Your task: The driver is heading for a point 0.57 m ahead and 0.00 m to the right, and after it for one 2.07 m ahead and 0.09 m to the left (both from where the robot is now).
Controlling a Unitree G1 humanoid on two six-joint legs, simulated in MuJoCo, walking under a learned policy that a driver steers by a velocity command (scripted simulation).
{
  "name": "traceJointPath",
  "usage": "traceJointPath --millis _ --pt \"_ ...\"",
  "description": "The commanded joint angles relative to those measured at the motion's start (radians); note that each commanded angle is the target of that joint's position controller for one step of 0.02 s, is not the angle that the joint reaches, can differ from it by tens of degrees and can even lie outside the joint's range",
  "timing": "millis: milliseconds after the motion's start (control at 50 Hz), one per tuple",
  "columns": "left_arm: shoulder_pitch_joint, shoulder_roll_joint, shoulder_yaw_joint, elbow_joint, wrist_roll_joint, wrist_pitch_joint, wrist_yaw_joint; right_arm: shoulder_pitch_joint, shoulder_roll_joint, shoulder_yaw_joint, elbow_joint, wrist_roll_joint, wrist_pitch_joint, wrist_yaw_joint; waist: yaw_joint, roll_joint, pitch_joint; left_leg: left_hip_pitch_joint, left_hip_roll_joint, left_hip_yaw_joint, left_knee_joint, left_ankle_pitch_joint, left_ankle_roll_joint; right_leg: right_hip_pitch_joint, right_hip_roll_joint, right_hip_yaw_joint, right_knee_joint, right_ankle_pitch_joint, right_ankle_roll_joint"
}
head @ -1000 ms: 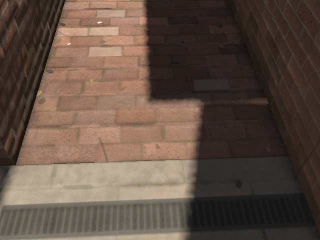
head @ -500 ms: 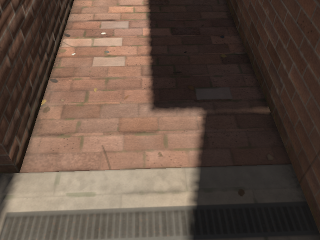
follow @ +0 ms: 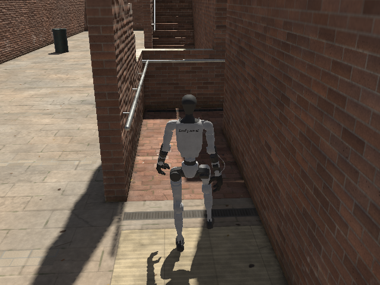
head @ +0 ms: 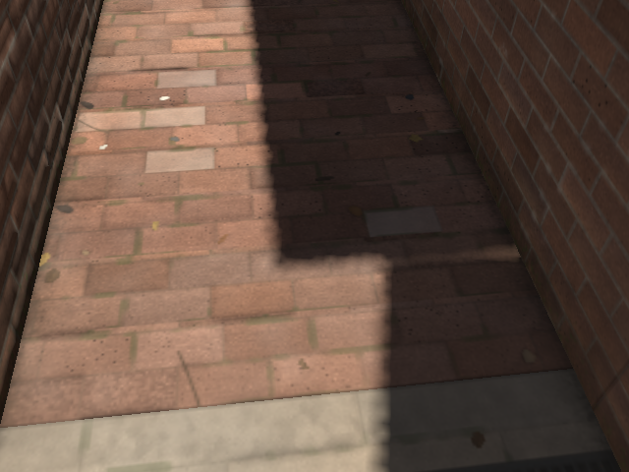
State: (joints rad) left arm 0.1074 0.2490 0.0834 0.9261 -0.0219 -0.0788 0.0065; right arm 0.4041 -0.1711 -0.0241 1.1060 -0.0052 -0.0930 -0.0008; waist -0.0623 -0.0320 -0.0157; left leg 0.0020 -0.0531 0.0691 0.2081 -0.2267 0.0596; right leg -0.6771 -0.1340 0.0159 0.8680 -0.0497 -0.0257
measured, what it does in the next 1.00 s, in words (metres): walks ahead: right foot, then left foot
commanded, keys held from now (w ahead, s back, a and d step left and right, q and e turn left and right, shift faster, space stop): w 0.60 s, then no key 0.40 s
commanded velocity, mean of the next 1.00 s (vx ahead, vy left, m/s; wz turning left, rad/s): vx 0.39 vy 0.00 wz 0.00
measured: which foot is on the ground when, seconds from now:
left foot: down 0.00-0.24, up 0.26-0.76, down 0.78-1.00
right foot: up 0.00-0.20, down 0.22-0.80, up 0.82-1.00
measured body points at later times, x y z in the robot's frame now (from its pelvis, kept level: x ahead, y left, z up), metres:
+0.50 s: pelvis +0.28 -0.08 +0.00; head +0.30 -0.09 +0.45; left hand +0.29 +0.18 -0.14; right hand +0.41 -0.35 -0.13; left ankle +0.37 +0.10 -0.67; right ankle +0.29 -0.16 -0.75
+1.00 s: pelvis +0.50 -0.02 -0.01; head +0.53 +0.00 +0.44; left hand +0.57 +0.25 -0.16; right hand +0.60 -0.27 -0.14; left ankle +0.59 +0.07 -0.75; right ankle +0.50 -0.18 -0.70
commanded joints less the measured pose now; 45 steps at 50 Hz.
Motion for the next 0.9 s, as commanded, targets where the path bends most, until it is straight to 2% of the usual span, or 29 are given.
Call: traceJointPath --millis 20,80,140,180,200,220,240,260,280,300,320,340,360,400,480,520,600,640,680,720,740,760,780,800,820,840,860,880,900 --pt "-0.128 0.018 -0.009 -0.077 -0.001 -0.009 -0.013 0.008 -0.181 -0.032 -0.05 0.006 -0.008 -0.015 0.004 0.09 0.135 -0.078 0.26 -0.148 -0.132 0.199 0.133 -0.051 0.018 -0.025 -0.157 0.109 0.014" --pt "-0.21 0.019 -0.018 -0.104 -0.006 -0.015 -0.03 0.059 -0.18 -0.036 -0.037 0.015 0.0 -0.015 -0.017 0.087 0.158 -0.014 0.279 -0.122 -0.112 0.212 0.13 -0.046 0.036 -0.036 -0.247 0.118 0.002" --pt "-0.251 0.032 -0.022 -0.133 -0.01 -0.024 -0.05 0.068 -0.193 -0.046 -0.032 0.02 0.011 -0.016 -0.006 0.101 0.16 0.072 0.317 -0.112 -0.057 0.282 0.117 -0.024 0.051 -0.037 -0.313 0.055 -0.032" --pt "-0.186 0.072 -0.007 -0.128 -0.009 -0.029 -0.055 0.04 -0.218 -0.056 -0.041 0.02 0.017 -0.017 0.047 0.133 0.102 0.104 0.324 -0.097 0.042 0.54 0.096 0.115 0.094 -0.065 -0.336 -0.01 -0.064" --pt "-0.08 0.107 0.012 -0.102 -0.008 -0.03 -0.053 0.021 -0.229 -0.059 -0.046 0.017 0.022 -0.016 0.109 0.152 0.028 0.1 0.306 -0.074 0.171 0.731 0.081 0.265 0.133 -0.093 -0.335 -0.028 -0.087" --pt "0.111 0.153 0.038 -0.043 -0.009 -0.027 -0.046 0.006 -0.213 -0.052 -0.055 0.013 0.028 -0.016 0.197 0.147 -0.081 0.017 0.255 -0.036 0.389 0.792 0.05 0.516 0.154 -0.102 -0.332 -0.024 -0.117" --pt "0.3 0.238 0.059 -0.003 0.005 -0.023 -0.034 0.02 -0.173 -0.034 -0.082 -0.004 0.027 -0.013 0.241 0.015 -0.236 -0.24 0.19 -0.003 0.737 0.465 0.015 0.852 -0.055 0.151 -0.311 -0.06 -0.183" --pt "0.345 0.276 0.058 0.018 0.021 -0.023 -0.043 0.149 -0.018 0.006 -0.083 0.012 0.002 -0.001 0.149 -0.255 -0.392 -0.584 -0.013 -0.089 1.065 -0.302 -0.036 1.114 -0.275 0.69 -0.503 -0.317 -0.34" --pt "0.312 0.183 0.032 0.013 0.014 -0.028 -0.046 0.06 -0.125 -0.018 -0.084 0.042 -0.027 0.004 0.182 -0.165 -0.336 -0.689 0.029 -0.217 1.186 -0.325 -0.011 1.067 -0.244 0.74 -0.59 -0.385 -0.296" --pt "0.215 0.138 0.018 -0.001 0.008 -0.033 -0.043 -0.044 -0.177 -0.032 -0.122 0.061 -0.041 0.005 0.163 -0.129 -0.182 -0.76 0.082 -0.18 1.201 -0.245 0.007 0.931 -0.216 0.569 -0.594 -0.309 -0.248" --pt "0.121 0.11 0.005 -0.024 0.012 -0.037 -0.044 -0.097 -0.187 -0.035 -0.135 0.054 -0.046 -0.004 0.127 -0.023 -0.111 -0.712 0.141 -0.158 1.152 -0.14 0.012 0.763 -0.184 0.433 -0.616 -0.175 -0.223" --pt "0.069 0.083 -0.002 -0.028 0.024 -0.042 -0.048 -0.117 -0.183 -0.045 -0.135 0.036 -0.039 -0.013 0.092 0.007 -0.062 -0.654 0.178 -0.149 1.088 -0.08 0.012 0.624 -0.146 0.337 -0.64 -0.081 -0.207" --pt "0.052 0.055 -0.012 -0.023 0.034 -0.046 -0.051 -0.087 -0.165 -0.048 -0.13 0.031 -0.022 -0.014 0.054 -0.012 -0.051 -0.59 0.205 -0.159 1.051 -0.046 0.017 0.549 -0.115 0.27 -0.668 -0.052 -0.198" --pt "0.08 0.056 -0.014 -0.001 0.031 -0.047 -0.049 -0.061 -0.126 -0.047 -0.127 0.031 0.003 -0.016 0.033 -0.031 -0.024 -0.559 0.219 -0.149 0.983 -0.036 0.012 0.481 -0.093 0.207 -0.717 -0.038 -0.211" --pt "0.158 0.112 -0.005 0.023 0.029 -0.043 -0.018 -0.213 -0.145 -0.057 -0.182 0.014 0.017 -0.019 0.052 -0.008 0.053 -0.708 0.231 -0.135 0.782 0.126 -0.03 0.49 -0.091 0.149 -0.775 -0.01 -0.218" --pt "0.191 0.115 -0.006 0.03 0.025 -0.036 -0.008 -0.275 -0.14 -0.057 -0.202 0.011 0.013 -0.013 0.067 -0.012 0.062 -0.734 0.22 -0.125 0.664 0.233 -0.042 0.52 -0.076 0.112 -0.777 0.014 -0.201" --pt "0.261 0.123 -0.006 0.049 0.014 -0.03 0.0 -0.413 -0.119 -0.045 -0.238 0.018 0.004 0.002 0.112 -0.017 0.086 -0.693 0.174 -0.078 0.455 0.358 -0.044 0.562 -0.053 0.047 -0.778 0.022 -0.172" --pt "0.282 0.118 -0.008 0.063 0.016 -0.02 0.003 -0.464 -0.11 -0.037 -0.253 0.015 0.0 0.012 0.125 -0.011 0.108 -0.663 0.147 -0.059 0.376 0.359 -0.041 0.593 -0.048 0.012 -0.732 0.145 -0.161" --pt "0.3 0.124 -0.006 0.078 0.018 -0.004 0.006 -0.489 -0.11 -0.033 -0.268 0.013 -0.007 0.025 0.129 -0.028 0.096 -0.624 0.122 -0.05 0.331 0.332 -0.029 0.644 -0.064 -0.001 -0.655 0.284 -0.149" --pt "0.279 0.135 -0.002 0.081 0.016 0.008 0.01 -0.446 -0.145 -0.042 -0.265 0.013 -0.013 0.033 0.094 -0.06 0.053 -0.551 0.1 -0.059 0.297 0.279 -0.001 0.697 -0.084 0.013 -0.572 0.401 -0.123" --pt "0.252 0.146 0.002 0.076 0.013 0.011 0.013 -0.381 -0.174 -0.053 -0.247 0.008 -0.017 0.033 0.055 -0.072 0.011 -0.469 0.075 -0.049 0.273 0.268 0.016 0.716 -0.076 0.015 -0.502 0.492 -0.105" --pt "0.228 0.141 0.0 0.07 0.011 0.015 0.013 -0.26 -0.207 -0.069 -0.204 0.0 -0.021 0.029 -0.005 -0.059 -0.053 -0.321 0.05 -0.029 0.222 0.344 0.038 0.711 -0.032 -0.005 -0.37 0.548 -0.076" --pt "0.253 0.118 -0.01 0.057 0.023 0.012 0.013 -0.147 -0.273 -0.085 -0.174 -0.016 -0.024 0.023 -0.028 0.011 -0.165 -0.081 0.15 -0.102 0.277 0.722 0.075 0.598 0.032 -0.042 -0.173 0.374 -0.032" --pt "0.387 0.018 -0.041 0.071 0.04 0.002 0.004 -0.07 -0.318 -0.087 -0.161 -0.038 -0.012 0.015 0.015 0.224 -0.323 0.306 0.415 -0.393 0.354 1.071 0.242 0.256 0.161 -0.064 0.202 -0.236 0.036" --pt "0.45 0.006 -0.047 0.105 0.016 -0.007 -0.003 -0.042 -0.254 -0.064 -0.152 -0.016 -0.002 0.022 0.011 0.277 -0.469 0.369 0.494 -0.57 0.292 1.045 0.324 0.177 0.207 0.083 0.381 -0.666 0.053" --pt "0.384 0.091 -0.024 0.097 -0.008 -0.003 -0.004 -0.101 -0.231 -0.058 -0.165 0.003 0.006 0.026 0.008 0.192 -0.394 0.241 0.443 -0.493 0.244 0.815 0.283 0.137 0.156 0.123 0.441 -0.639 0.047" --pt "0.283 0.105 -0.019 0.068 -0.014 0.008 0.005 -0.208 -0.206 -0.049 -0.188 0.008 0.011 0.022 0.025 0.129 -0.253 0.087 0.396 -0.402 0.195 0.632 0.235 0.091 0.11 0.072 0.413 -0.574 0.048" --pt "0.221 0.102 -0.014 0.058 -0.002 0.025 0.018 -0.288 -0.169 -0.034 -0.201 0.001 0.014 0.019 0.049 0.07 -0.15 -0.081 0.35 -0.332 0.137 0.507 0.203 0.109 0.073 0.048 0.347 -0.512 0.053" --pt "0.224 0.087 -0.01 0.056 0.01 0.045 0.029 -0.334 -0.149 -0.027 -0.204 -0.01 0.013 0.015 0.085 0.09 -0.113 -0.218 0.327 -0.293 0.097 0.426 0.18 0.196 0.038 0.057 0.267 -0.452 0.053"
Velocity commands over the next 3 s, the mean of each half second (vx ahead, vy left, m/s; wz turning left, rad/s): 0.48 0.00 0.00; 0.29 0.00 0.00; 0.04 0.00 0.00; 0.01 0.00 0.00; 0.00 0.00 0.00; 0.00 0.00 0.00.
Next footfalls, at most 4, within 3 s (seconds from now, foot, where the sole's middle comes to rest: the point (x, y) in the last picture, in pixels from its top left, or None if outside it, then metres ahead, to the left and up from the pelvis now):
0.22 right None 0.33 -0.16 -0.78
0.78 left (273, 430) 0.63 0.07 -0.78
1.12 right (383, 442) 0.59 -0.17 -0.78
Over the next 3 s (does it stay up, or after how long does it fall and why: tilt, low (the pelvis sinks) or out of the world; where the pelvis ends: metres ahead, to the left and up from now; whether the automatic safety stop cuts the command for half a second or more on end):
stays up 0.58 -0.04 -0.01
